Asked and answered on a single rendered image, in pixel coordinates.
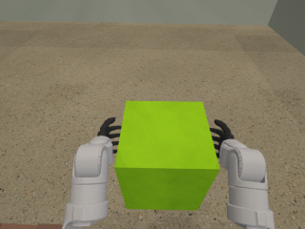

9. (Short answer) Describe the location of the robot right hand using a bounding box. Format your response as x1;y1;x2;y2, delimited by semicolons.
210;119;234;158

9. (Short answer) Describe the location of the carton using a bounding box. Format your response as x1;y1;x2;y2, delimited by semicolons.
114;100;220;211

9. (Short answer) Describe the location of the robot left hand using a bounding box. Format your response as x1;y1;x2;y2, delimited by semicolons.
97;117;122;154

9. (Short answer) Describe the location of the left robot forearm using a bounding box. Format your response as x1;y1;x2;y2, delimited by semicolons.
62;135;113;229

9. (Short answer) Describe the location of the right robot forearm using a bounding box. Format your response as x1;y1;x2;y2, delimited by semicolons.
219;138;275;229

